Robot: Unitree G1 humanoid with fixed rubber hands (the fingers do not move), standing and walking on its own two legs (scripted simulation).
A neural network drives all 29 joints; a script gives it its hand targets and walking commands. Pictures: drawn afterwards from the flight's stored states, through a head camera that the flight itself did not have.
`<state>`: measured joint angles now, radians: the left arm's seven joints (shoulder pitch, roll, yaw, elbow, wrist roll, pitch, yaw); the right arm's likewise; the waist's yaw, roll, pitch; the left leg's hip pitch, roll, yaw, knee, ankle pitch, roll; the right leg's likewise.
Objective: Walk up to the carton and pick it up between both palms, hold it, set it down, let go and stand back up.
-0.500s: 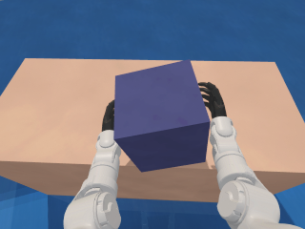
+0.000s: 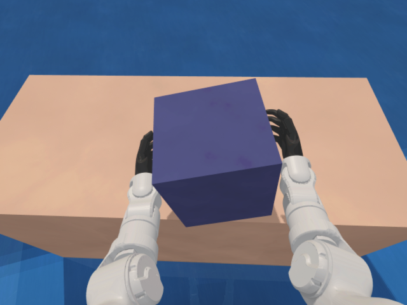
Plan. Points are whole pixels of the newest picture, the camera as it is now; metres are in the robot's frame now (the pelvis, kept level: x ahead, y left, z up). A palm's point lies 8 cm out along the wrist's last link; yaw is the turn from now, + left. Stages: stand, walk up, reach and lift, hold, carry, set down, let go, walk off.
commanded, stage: set down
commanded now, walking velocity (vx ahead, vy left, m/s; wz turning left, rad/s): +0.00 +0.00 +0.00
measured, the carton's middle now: (217, 160) +0.41 +0.03 -0.01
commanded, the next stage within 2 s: none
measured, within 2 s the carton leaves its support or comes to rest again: rests again in 0.30 s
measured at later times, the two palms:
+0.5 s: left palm (152, 166) +0.38 +0.16 +0.01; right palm (294, 158) +0.41 -0.14 +0.02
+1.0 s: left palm (151, 165) +0.39 +0.17 -0.01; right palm (293, 157) +0.42 -0.14 +0.01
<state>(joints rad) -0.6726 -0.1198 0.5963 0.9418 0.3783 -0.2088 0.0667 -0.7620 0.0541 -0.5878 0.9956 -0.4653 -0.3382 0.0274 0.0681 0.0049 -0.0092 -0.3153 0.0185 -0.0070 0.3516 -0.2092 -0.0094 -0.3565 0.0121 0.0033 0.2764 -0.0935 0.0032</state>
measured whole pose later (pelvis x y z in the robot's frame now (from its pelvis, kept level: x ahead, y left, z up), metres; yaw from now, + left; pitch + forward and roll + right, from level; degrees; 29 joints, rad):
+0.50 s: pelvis +0.00 +0.00 +0.00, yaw -1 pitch +12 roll -1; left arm -0.69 -0.15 0.62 0.91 0.41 -0.27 0.05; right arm -0.72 0.05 -0.60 0.96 -0.47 -0.35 0.02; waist 0.07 -0.01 0.00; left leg -0.35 0.02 0.01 0.37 -0.22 -0.01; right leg -0.40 0.01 0.01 0.31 -0.11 0.00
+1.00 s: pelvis -0.01 +0.00 -0.01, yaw -3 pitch +17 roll -1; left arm -0.77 0.00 0.39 1.15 0.19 -0.30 0.15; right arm -0.84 -0.10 -0.28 1.25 -0.14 -0.33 -0.02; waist 0.10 -0.03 -0.10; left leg -0.52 0.05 0.04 0.47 -0.25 -0.01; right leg -0.57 0.04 0.04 0.36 -0.10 0.00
